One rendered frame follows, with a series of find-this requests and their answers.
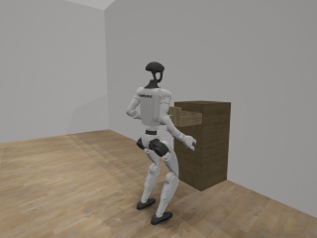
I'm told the robot right hand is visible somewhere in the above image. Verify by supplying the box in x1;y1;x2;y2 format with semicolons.
182;135;197;152

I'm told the robot right forearm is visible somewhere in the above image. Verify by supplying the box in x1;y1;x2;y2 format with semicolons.
163;116;186;142

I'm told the left robot upper arm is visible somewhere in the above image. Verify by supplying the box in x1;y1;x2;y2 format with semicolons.
126;87;143;117

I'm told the robot left forearm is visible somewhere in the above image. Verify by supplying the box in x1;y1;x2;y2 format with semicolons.
133;110;142;120

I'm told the robot torso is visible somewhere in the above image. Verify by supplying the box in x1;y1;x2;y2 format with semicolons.
140;86;161;151

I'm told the right robot upper arm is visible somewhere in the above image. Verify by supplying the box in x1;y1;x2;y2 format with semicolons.
158;88;172;126

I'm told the cabinet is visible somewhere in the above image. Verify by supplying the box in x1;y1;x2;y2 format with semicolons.
173;100;231;191

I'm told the drawer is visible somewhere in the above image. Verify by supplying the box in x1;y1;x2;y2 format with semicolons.
167;106;202;127

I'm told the humanoid robot head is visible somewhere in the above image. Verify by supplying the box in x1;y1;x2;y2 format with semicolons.
144;61;164;89

